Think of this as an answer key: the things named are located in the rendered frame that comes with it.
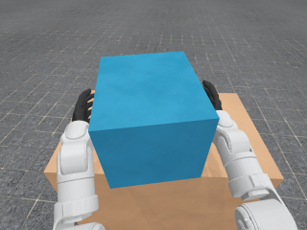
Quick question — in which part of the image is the right robot forearm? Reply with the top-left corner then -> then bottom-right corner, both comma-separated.
212,110 -> 298,230

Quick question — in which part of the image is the left robot forearm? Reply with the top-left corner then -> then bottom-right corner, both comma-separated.
53,120 -> 99,230

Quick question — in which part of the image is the left robot hand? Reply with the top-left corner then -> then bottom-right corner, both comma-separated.
71,88 -> 95,123

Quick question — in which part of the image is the right robot upper arm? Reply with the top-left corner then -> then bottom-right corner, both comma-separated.
234,198 -> 296,230

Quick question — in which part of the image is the carton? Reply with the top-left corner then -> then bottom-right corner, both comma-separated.
88,51 -> 220,189

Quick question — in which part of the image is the pedestal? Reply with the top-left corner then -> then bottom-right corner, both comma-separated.
44,90 -> 284,230

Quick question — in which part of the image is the right robot hand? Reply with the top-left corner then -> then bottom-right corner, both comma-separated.
202,80 -> 223,110

